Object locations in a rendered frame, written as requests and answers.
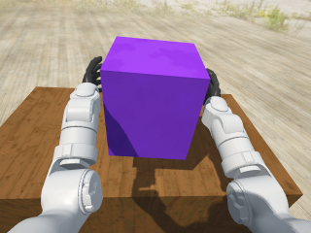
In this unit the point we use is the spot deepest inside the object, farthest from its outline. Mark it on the left robot hand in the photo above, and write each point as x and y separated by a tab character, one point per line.
91	74

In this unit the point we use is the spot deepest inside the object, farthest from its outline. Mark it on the carton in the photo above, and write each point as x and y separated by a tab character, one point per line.
153	92

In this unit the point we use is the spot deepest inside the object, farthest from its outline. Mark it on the right robot forearm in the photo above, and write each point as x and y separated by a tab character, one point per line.
239	159

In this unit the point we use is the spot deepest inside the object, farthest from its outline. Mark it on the robot right upper arm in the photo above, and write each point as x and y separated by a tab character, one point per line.
260	204

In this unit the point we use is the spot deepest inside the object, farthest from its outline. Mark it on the left robot forearm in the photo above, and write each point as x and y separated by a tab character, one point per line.
77	145

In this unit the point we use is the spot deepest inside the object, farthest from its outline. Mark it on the pedestal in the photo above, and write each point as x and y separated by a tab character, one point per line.
140	194

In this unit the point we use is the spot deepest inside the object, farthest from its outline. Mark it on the robot left upper arm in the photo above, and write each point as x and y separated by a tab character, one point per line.
68	198

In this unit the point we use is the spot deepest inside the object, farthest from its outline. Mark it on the right robot hand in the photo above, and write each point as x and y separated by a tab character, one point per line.
213	87

